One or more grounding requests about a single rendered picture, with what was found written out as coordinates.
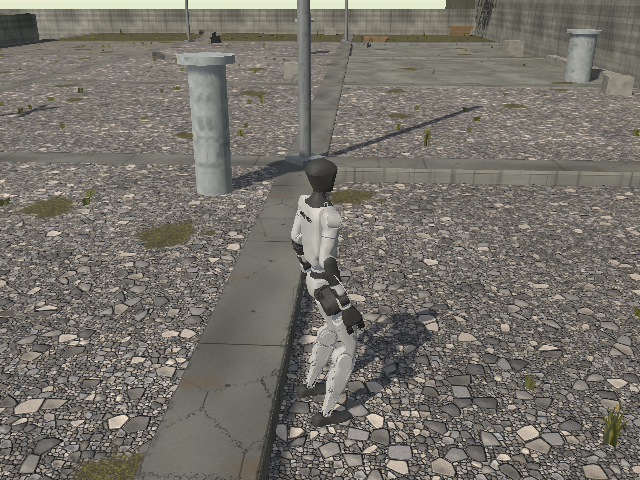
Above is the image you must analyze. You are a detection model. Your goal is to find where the right robot upper arm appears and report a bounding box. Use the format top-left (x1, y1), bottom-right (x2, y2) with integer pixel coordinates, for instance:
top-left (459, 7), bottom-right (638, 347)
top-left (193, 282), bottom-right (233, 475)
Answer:
top-left (319, 208), bottom-right (342, 269)

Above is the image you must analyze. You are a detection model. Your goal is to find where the left robot forearm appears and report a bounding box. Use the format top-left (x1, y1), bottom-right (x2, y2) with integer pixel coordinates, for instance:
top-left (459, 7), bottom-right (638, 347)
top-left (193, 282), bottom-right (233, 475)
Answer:
top-left (291, 239), bottom-right (311, 273)

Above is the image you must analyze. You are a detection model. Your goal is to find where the left robot foot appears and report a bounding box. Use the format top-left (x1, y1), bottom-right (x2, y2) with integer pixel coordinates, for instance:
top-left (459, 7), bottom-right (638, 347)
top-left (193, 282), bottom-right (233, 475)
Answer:
top-left (297, 381), bottom-right (326, 398)

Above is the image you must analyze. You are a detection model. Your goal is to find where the left robot upper arm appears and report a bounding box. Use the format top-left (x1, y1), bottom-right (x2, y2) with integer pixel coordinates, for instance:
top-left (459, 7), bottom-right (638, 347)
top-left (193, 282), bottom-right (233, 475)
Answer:
top-left (291, 195), bottom-right (311, 245)

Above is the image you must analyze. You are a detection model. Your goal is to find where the right robot forearm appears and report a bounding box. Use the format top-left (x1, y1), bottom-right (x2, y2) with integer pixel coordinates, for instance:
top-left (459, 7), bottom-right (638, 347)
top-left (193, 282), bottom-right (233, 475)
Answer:
top-left (324, 257), bottom-right (353, 310)

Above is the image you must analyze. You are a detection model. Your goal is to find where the left robot shin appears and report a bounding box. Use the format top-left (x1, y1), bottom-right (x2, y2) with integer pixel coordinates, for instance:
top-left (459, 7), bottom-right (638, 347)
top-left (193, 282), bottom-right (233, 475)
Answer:
top-left (305, 326), bottom-right (338, 389)

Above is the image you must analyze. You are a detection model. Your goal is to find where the robot left hand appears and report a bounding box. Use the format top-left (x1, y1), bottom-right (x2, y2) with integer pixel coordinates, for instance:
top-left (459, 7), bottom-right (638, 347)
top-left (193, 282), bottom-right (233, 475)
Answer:
top-left (301, 271), bottom-right (313, 298)

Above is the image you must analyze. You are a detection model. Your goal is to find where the robot right hand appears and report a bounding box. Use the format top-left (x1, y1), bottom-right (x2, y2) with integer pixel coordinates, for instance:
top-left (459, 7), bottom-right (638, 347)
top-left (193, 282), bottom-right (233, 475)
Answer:
top-left (342, 305), bottom-right (365, 335)

